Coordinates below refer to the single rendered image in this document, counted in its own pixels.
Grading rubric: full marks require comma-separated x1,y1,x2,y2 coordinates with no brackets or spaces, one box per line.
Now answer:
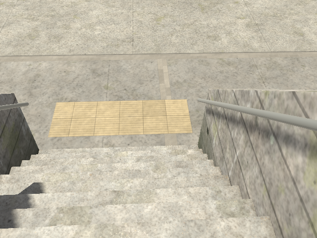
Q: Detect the stairs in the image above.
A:
0,145,276,238

